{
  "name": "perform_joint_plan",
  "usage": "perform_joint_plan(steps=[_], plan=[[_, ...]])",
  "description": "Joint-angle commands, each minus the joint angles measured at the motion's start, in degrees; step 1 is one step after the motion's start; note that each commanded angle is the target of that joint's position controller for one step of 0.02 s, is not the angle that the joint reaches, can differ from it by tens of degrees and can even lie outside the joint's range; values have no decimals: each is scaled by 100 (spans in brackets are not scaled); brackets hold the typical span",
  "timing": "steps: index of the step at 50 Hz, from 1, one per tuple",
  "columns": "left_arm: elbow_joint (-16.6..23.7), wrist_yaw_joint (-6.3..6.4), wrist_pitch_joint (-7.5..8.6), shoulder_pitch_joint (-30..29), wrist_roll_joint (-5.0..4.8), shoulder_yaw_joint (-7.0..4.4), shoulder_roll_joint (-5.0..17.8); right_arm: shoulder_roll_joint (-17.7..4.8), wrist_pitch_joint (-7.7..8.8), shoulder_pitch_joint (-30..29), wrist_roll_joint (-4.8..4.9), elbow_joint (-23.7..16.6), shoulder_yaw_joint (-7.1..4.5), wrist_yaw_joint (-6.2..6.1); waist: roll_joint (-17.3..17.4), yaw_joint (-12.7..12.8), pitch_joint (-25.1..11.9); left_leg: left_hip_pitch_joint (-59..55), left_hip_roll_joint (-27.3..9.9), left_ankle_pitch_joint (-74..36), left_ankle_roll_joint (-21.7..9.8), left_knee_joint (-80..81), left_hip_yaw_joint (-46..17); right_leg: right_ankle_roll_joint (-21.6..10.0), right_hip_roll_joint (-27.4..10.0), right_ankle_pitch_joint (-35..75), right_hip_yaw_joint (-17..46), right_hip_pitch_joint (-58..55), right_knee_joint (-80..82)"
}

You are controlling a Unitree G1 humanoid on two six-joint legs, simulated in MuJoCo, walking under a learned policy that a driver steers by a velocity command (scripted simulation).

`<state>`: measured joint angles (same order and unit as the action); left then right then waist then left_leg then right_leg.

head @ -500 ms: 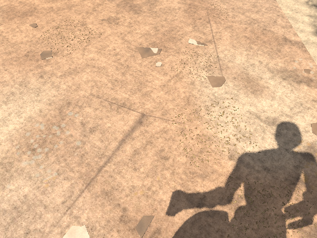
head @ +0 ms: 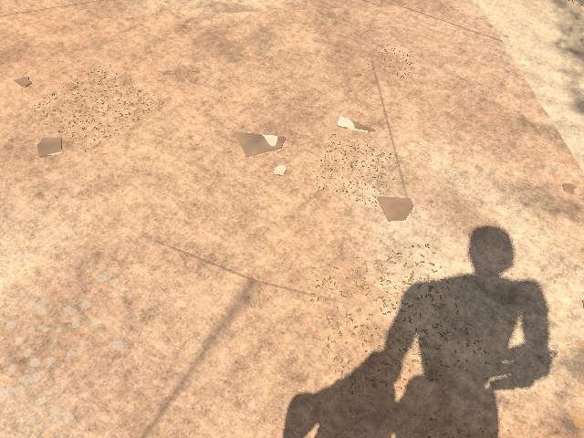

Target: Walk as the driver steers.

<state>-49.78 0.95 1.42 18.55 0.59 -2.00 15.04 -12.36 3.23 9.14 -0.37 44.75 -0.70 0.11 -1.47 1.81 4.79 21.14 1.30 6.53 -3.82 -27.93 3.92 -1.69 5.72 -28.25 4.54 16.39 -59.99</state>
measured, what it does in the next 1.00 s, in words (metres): steps on the spot: right foot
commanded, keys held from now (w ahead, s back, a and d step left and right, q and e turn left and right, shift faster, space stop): no key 0.84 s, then w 0.16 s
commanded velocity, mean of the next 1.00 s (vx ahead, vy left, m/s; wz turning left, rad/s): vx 0.06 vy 0.00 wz -0.02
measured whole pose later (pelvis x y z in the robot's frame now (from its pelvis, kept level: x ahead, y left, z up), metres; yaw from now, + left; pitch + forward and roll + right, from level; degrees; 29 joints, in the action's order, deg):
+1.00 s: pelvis +0.08 -0.02 +0.01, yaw +1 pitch -1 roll +0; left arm -64.8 2.2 0.4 20.7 0.7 -0.8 9.4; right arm -9.4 -0.4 18.2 -1.6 64.1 -0.7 -0.9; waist -0.2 0.3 -0.7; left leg 14.9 1.1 21.3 -3.4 -33.3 2.0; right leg -3.2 2.0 -19.1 0.7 5.7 -24.9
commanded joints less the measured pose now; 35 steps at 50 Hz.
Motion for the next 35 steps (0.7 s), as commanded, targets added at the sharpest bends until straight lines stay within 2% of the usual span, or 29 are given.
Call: perform_joint_plan(steps=[1, 4, 8, 11, 12, 13, 14, 15, 16, 18, 23, 35], plan=[[4, -46, -204, 701, 127, -61, 317, -462, -22, 209, -18, -93, -59, -76, 705, 99, -752, -607, -1453, -3111, -825, 1170, -1198, 177, -412, 311, -35, -27, 99], [-114, -32, -325, 674, 84, 10, 165, -596, -19, 240, -82, 70, -75, -59, 793, 137, -877, -405, -1258, -2194, -777, 1280, -928, 236, -463, 410, -276, -371, 1089], [-171, 23, -398, 189, 79, 41, 220, -741, -154, 381, -87, 258, -126, -39, 927, -88, -748, -243, -1224, 519, -702, 1545, -1212, 178, -538, 779, -432, -513, 2067], [-317, 46, -323, 177, 103, 82, 137, -694, -286, 260, -21, 324, -121, -65, 678, 24, -452, 291, -1124, 1958, -405, 1555, -1335, 20, -544, 1370, -501, -1062, 3153], [-325, 64, -268, 138, 135, 95, 187, -620, -302, 357, -30, 384, -105, -73, 482, 15, -329, 435, -1056, 2200, -180, 1521, -1349, -59, -742, 1551, -198, -1174, 3606], [-323, 96, -194, 157, 178, 89, 355, -527, -306, 435, -32, 399, -92, -64, 181, -65, -248, 409, -880, 2006, 22, 1232, -1245, -165, -1224, 1340, 400, -1078, 4080], [-385, 100, -161, -125, 56, 50, 526, -376, -331, 659, 46, 477, -82, -43, -512, -369, 39, -164, -378, 1411, 150, 1062, -742, -306, -1403, 620, 790, -21, 4379], [-424, 81, -103, -262, 16, 114, 296, -394, -332, 700, 18, 630, -80, -36, -504, -393, 15, -1022, -362, 733, 183, 825, -682, -253, -1429, 283, 830, 540, 4664], [-470, 77, -47, -327, -3, 138, 227, -404, -314, 773, -4, 716, -93, -38, -465, -444, -67, -1402, -438, 420, 159, 781, -728, -140, -1318, 383, 690, 646, 4701], [-575, 106, -8, -283, -24, 121, 253, -525, -277, 842, -24, 879, -125, -52, -285, -412, -166, -1396, -553, 255, 99, 812, -832, -56, -1113, 971, 426, 258, 4548], [-854, 116, -30, -4, -10, 125, 120, -387, -245, 767, -9, 1160, -80, -100, 101, -245, -177, -1008, -589, 278, 120, 994, -863, -149, -1066, 1578, 265, -368, 4308], [-1280, 156, -41, 77, -18, 175, -40, -260, -279, 952, -12, 1704, -24, -187, 155, -242, -162, -1166, -626, -102, 124, 918, -852, -158, -1051, 1987, 161, -542, 4269]])
Velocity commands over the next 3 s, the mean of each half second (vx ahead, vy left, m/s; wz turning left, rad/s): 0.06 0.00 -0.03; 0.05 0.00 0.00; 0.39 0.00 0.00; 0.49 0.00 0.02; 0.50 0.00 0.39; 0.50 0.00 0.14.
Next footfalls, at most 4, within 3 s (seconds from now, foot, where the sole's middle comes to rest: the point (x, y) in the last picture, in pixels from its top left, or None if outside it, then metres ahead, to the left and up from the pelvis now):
0.24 right None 0.07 -0.12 -0.77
1.62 right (321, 404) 0.52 -0.05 -0.77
2.16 left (256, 285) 0.83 0.12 -0.77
2.72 right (290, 186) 1.17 0.05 -0.77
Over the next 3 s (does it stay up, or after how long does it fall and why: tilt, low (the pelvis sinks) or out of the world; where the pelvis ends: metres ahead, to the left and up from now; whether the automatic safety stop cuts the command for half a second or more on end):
stays up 1.14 0.11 0.02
